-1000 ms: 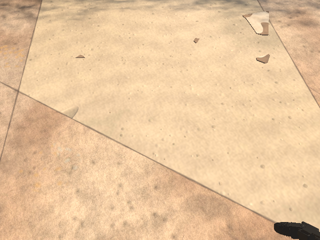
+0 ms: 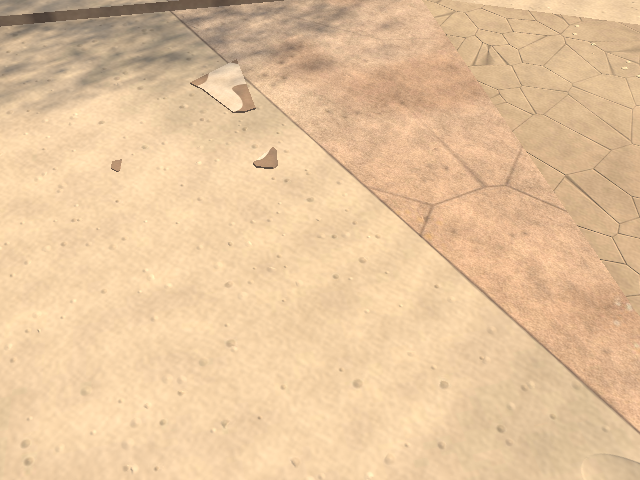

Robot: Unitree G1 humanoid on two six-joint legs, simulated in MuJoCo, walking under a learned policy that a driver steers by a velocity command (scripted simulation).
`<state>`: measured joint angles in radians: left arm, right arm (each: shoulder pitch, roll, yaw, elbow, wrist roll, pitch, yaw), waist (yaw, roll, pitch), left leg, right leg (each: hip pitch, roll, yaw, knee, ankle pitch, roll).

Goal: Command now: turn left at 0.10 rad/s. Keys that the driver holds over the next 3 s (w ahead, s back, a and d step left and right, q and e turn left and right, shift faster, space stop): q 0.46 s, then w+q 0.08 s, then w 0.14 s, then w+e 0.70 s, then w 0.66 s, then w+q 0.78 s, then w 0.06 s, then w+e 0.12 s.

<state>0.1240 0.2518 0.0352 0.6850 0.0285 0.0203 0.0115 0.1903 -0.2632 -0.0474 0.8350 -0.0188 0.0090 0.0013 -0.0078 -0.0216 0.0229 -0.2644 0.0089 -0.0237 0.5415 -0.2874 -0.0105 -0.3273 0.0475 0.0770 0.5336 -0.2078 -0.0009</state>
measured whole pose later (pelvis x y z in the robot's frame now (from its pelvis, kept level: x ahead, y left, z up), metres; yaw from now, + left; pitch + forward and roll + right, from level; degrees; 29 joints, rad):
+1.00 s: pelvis +0.13 +0.10 +0.00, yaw +15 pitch +2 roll +0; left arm 0.12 0.27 0.06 0.77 -0.03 -0.06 -0.06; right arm 0.39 -0.27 -0.05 0.80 0.00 -0.06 -0.01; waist -0.06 -0.04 0.01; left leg 0.15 -0.04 0.10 0.14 -0.34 0.05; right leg -0.67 -0.05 -0.02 0.62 0.07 -0.02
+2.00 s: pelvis +0.70 +0.19 +0.01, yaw -4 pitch +2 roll +1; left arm 0.05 0.25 0.03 0.68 -0.02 -0.07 -0.04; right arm 0.41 -0.28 -0.05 0.81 0.02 -0.07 0.01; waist -0.11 -0.04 0.02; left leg 0.00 -0.04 0.02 0.25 -0.28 0.03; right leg -0.59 -0.06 0.03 0.57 0.00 -0.01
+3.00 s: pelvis +1.24 +0.23 +0.01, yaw +22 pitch +1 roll +1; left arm 0.08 0.29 0.04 0.74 0.00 -0.09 -0.02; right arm 0.32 -0.28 -0.06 0.71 0.01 -0.06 0.00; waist -0.06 -0.04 0.03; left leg -0.08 -0.11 -0.09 0.31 -0.25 0.08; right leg -0.64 -0.09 0.06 0.61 0.10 0.05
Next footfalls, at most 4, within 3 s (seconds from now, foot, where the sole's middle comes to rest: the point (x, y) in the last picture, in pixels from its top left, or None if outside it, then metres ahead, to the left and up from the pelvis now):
0.58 left None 0.00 0.14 -0.77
1.10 right None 0.40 0.06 -0.77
1.56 left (184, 409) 0.65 0.30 -0.77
2.08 right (305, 310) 0.91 0.04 -0.77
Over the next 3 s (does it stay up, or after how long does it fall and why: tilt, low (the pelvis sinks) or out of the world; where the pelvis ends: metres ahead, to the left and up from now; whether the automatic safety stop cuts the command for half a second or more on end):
stays up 1.24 0.23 0.01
